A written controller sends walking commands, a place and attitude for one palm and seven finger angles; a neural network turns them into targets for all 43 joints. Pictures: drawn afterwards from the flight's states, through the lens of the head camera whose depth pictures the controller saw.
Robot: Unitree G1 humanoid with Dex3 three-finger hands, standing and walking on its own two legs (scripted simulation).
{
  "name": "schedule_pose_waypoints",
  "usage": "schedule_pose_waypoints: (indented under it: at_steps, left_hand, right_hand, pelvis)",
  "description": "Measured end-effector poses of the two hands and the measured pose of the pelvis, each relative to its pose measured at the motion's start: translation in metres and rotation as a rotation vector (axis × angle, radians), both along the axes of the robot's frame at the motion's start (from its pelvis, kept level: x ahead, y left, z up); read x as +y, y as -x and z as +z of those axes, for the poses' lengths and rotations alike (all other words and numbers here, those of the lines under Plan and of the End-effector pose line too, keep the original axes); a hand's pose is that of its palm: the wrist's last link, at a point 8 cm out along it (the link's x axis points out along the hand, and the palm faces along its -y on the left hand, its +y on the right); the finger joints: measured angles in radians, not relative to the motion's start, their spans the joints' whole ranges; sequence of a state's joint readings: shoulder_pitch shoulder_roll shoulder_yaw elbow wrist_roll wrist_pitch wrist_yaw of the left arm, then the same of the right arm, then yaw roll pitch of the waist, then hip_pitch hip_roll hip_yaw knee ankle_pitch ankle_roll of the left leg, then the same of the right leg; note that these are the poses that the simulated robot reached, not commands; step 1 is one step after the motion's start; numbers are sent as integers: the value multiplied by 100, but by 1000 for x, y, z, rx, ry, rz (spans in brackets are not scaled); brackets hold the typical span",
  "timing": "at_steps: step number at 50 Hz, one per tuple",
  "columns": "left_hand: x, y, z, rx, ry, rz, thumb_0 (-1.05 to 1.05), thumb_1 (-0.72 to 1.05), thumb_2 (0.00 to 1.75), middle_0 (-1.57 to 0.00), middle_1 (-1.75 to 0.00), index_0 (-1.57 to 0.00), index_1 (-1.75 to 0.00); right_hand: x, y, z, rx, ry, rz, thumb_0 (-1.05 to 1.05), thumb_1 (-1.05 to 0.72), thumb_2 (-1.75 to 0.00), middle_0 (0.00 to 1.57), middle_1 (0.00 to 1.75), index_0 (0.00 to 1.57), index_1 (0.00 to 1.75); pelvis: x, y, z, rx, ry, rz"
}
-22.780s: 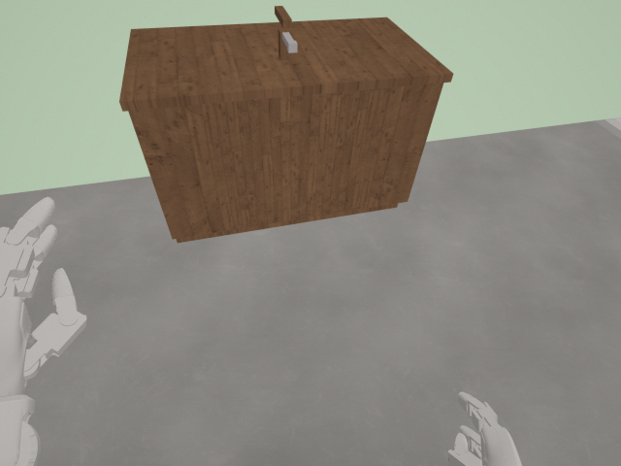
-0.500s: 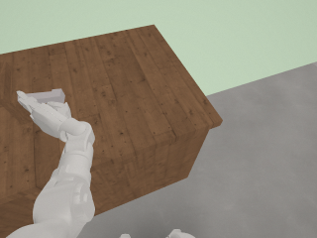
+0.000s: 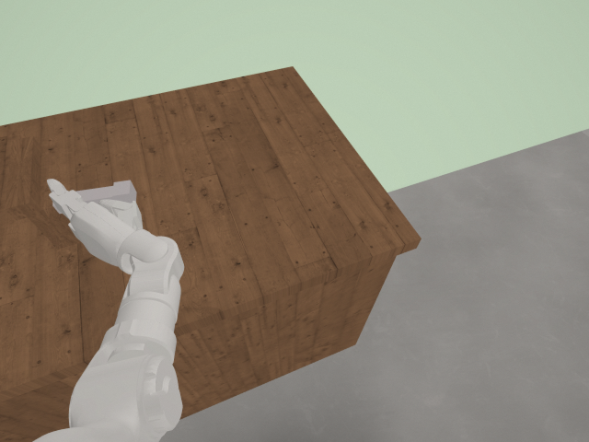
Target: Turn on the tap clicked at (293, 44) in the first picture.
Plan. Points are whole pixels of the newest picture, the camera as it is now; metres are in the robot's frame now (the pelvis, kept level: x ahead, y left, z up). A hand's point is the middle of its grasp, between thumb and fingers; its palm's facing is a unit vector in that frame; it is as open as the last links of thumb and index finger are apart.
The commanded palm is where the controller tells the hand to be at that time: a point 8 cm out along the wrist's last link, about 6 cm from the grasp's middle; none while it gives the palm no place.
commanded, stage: lift the hand up off the lever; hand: left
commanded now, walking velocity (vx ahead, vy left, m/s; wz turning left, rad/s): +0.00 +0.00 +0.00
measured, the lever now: (124, 194) +0.47 +0.24 +0.06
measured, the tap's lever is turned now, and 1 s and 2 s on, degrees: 80 80 80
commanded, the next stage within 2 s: draw the hand back beside the body in 1.90 s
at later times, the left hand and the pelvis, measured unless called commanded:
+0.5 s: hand (126, 213) +0.42 +0.22 +0.07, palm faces +0.81 -0.57 -0.10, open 7.7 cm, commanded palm +0.36 +0.23 +0.09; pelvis +0.00 +0.01 +0.01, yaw +0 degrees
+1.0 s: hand (117, 209) +0.41 +0.22 +0.10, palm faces +0.83 -0.55 -0.11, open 7.8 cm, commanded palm +0.35 +0.23 +0.11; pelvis -0.01 +0.00 +0.02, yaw +1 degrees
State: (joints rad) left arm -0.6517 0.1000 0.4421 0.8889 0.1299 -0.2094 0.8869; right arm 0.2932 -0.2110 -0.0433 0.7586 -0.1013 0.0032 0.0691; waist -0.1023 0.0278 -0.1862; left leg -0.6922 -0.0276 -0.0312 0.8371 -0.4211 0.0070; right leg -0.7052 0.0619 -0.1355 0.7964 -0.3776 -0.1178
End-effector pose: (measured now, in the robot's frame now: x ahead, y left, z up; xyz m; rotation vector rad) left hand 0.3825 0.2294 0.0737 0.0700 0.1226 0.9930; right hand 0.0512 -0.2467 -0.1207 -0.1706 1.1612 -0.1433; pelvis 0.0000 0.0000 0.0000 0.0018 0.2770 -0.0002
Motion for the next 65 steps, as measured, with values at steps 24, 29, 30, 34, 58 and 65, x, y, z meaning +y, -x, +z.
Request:
schedule_pose_waypoints:
  at_steps: [24, 29, 30, 34, 58, 65]
  left_hand:
    - [6, 14, 8, 14, 43, -28, 2, 90, 90, -22, -18, -17, -16]
    - [5, 17, 11, 11, 49, -19, 2, 90, 90, -21, -17, -17, -16]
    - [4, 18, 12, 6, 50, -17, 2, 90, 90, -20, -17, -17, -16]
    - [3, 21, 18, -8, 35, -13, 2, 90, 90, -18, -16, -18, -16]
    - [0, 35, 46, -23, 12, 6, 2, 90, 90, -16, -15, -15, -15]
    - [-1, 39, 49, -9, 28, -3, 2, 90, 90, -17, -16, -15, -15]
  right_hand:
    - [17, -30, 13, -80, 0, 28, 1, -91, -90, 20, 30, 20, 30]
    - [21, -29, 12, -77, -9, 34, 1, -91, -90, 20, 30, 20, 30]
    - [21, -29, 11, -76, -11, 36, 1, -91, -90, 20, 30, 20, 30]
    - [23, -29, 11, -79, -17, 40, 1, -91, -90, 21, 30, 20, 30]
    - [0, -48, 26, -156, 11, 49, 1, -91, -90, 20, 30, 20, 30]
    - [-1, -51, 28, -169, 3, 35, 1, -91, -90, 20, 30, 20, 30]
  pelvis:
    - [14, -2, 8, -48, 11, 2]
    - [15, -1, 8, -54, 11, 1]
    - [15, -1, 9, -55, 10, 1]
    - [14, 0, 9, -63, 9, 3]
    - [-3, 9, 18, -110, -6, 11]
    - [-6, 7, 21, -123, -10, 8]
